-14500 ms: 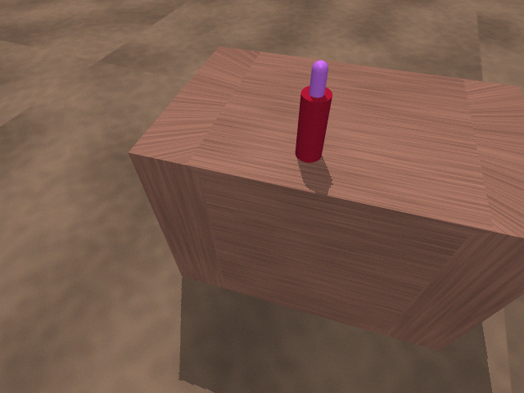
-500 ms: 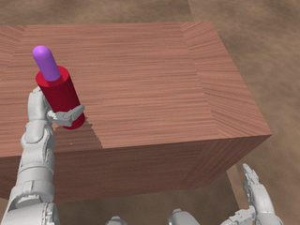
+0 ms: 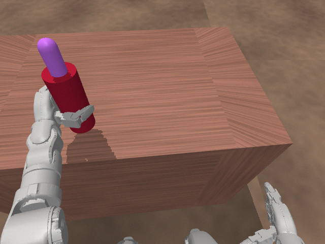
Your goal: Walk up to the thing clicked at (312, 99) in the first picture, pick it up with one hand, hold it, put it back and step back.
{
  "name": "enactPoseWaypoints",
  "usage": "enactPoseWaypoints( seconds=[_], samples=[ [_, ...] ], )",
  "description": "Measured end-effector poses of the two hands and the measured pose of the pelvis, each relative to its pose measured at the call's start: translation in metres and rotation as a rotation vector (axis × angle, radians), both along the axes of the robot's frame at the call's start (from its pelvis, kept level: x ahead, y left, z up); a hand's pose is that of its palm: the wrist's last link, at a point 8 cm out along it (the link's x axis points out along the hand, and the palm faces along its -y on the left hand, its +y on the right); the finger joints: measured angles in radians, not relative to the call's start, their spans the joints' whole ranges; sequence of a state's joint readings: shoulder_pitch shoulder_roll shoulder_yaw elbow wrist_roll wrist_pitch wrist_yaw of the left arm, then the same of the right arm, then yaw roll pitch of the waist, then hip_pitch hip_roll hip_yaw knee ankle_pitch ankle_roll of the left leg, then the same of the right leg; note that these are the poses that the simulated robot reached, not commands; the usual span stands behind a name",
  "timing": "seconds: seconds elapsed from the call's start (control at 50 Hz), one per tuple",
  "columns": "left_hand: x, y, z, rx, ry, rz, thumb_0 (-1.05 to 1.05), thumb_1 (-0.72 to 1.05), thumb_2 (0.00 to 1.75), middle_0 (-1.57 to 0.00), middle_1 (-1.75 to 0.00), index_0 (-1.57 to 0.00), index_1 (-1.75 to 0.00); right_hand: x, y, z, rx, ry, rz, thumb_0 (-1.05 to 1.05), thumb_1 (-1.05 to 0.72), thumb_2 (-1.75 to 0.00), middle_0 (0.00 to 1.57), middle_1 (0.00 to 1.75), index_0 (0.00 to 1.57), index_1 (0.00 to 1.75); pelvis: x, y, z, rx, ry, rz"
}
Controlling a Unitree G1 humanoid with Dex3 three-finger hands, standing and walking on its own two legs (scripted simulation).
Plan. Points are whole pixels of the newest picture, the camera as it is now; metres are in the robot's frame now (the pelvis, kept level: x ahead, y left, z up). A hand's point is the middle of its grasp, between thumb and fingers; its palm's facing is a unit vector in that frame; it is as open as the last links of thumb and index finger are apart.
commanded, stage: lift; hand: left
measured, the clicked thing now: (67, 90) +0.44 +0.19 +0.14
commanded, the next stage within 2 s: hold in 1.26 s
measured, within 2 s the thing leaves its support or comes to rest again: neither
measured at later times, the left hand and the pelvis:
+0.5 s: hand (64, 91) +0.40 +0.18 +0.17, palm faces +0.13 -0.99 -0.06, open 9.5 cm; pelvis +0.01 +0.00 +0.01, yaw +0 degrees
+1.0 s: hand (52, 91) +0.35 +0.17 +0.23, palm faces +0.13 -0.99 -0.04, open 9.5 cm; pelvis +0.00 -0.01 +0.02, yaw +1 degrees
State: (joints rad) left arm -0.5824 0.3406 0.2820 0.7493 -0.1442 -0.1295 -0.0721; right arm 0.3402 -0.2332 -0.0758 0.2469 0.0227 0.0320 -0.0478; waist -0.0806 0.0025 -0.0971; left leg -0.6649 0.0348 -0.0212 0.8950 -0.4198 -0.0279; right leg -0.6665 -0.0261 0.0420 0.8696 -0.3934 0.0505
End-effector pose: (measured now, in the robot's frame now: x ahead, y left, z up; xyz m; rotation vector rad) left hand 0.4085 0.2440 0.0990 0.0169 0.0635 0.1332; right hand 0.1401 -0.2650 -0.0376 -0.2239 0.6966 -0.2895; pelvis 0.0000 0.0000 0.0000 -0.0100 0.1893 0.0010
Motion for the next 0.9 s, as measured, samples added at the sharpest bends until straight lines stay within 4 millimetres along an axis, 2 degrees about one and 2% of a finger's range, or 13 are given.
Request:
enactPoseWaypoints(
  seconds=[0.12,0.22,0.5,0.62,0.9],
  samples=[
    [-0.004,-0.002,0.009,0.011,-0.012,0.005,0.00,-0.35,1.15,-0.71,-1.09,-0.74,-1.09,0.005,-0.002,0.011,-0.011,-0.046,-0.003,-0.01,0.55,-0.04,0.05,0.05,0.06,0.05,0.002,-0.001,0.003,-0.001,-0.012,0.001],
    [-0.011,-0.001,0.027,0.024,-0.051,0.010,0.00,-0.35,1.15,-0.71,-1.09,-0.74,-1.09,0.006,-0.002,0.016,-0.007,-0.076,-0.010,-0.01,0.55,-0.04,0.05,0.05,0.06,0.05,0.004,-0.001,0.006,-0.002,-0.032,0.002],
    [-0.034,-0.010,0.078,0.054,-0.093,-0.007,0.00,-0.36,1.15,-0.72,-1.09,-0.74,-1.09,0.010,0.006,0.006,0.055,-0.104,-0.010,-0.01,0.56,-0.04,0.05,0.05,0.06,0.05,0.008,-0.001,0.013,0.001,-0.096,0.003],
    [-0.048,-0.015,0.091,0.049,-0.080,-0.006,0.00,-0.36,1.16,-0.72,-1.09,-0.74,-1.09,0.012,0.010,0.005,0.077,-0.118,0.013,-0.01,0.56,-0.04,0.05,0.05,0.06,0.05,0.007,-0.004,0.016,0.005,-0.124,0.006],
    [-0.080,-0.021,0.120,0.045,-0.073,0.000,0.00,-0.36,1.16,-0.71,-1.09,-0.74,-1.10,0.011,0.005,0.004,0.072,-0.155,0.032,-0.01,0.56,-0.04,0.05,0.05,0.06,0.05,-0.002,-0.009,0.022,0.012,-0.175,0.018]
  ],
)
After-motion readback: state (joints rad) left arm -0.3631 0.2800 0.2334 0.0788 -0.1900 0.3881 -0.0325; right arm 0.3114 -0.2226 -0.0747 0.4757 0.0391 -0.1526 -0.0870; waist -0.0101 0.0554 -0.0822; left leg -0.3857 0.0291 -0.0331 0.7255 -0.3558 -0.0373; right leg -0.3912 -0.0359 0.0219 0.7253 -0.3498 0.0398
